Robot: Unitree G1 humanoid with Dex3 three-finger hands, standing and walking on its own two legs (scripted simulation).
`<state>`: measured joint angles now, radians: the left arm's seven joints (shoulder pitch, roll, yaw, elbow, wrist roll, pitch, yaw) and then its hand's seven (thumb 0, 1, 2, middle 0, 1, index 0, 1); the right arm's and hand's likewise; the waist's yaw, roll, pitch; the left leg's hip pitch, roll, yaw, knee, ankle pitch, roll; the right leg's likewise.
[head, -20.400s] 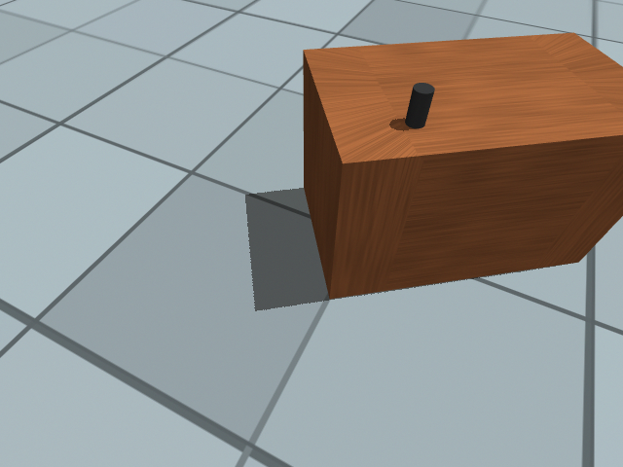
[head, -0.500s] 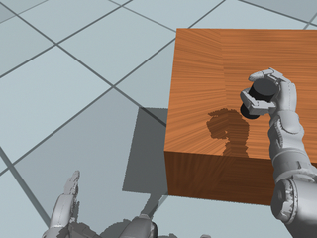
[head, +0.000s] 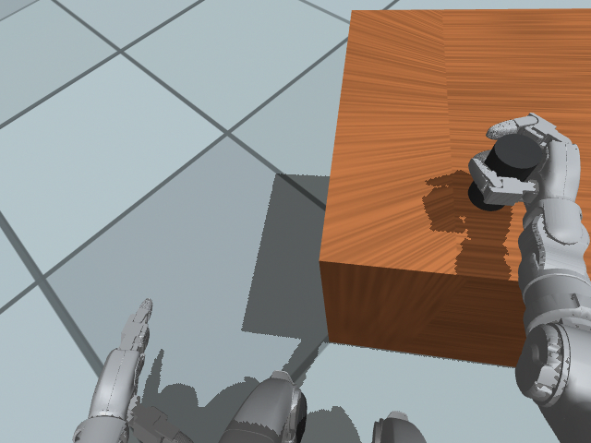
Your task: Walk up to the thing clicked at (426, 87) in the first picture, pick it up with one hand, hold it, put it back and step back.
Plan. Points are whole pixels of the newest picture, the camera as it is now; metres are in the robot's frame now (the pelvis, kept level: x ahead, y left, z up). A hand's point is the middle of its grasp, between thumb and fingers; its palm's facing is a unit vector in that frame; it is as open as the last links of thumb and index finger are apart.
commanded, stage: lower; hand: right
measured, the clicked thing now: (501, 175) +0.49 -0.18 +0.02
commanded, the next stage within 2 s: loosen in 0.34 s
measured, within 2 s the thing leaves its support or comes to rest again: rests again in 0.16 s
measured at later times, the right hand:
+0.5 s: hand (495, 173) +0.50 -0.17 +0.02, palm faces +0.08 +1.00 +0.02, open 7.4 cm
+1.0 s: hand (494, 174) +0.50 -0.17 +0.02, palm faces +0.08 +1.00 +0.01, open 10.0 cm
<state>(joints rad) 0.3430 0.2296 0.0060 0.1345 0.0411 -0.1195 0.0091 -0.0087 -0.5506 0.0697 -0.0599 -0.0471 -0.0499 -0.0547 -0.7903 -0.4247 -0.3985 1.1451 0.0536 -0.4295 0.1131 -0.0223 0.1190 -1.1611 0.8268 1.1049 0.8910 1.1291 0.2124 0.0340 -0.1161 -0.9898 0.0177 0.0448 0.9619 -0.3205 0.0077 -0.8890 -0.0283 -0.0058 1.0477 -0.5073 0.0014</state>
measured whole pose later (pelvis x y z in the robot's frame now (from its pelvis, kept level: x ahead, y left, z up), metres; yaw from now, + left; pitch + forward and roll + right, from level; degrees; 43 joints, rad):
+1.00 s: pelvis -0.01 +0.00 -0.02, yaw +0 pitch +22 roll +2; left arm 0.39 0.25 0.02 0.01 0.06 -0.10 0.00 -0.01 -0.55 0.07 -0.06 -0.05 -0.05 -0.05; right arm -0.82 -0.46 -0.43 1.17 0.03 -0.45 0.11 -0.01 0.29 -0.49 0.91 0.72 0.92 0.73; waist 0.24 0.03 -0.13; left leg -1.11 0.02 0.05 1.07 -0.35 0.01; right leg -1.01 -0.03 0.01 1.17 -0.55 0.00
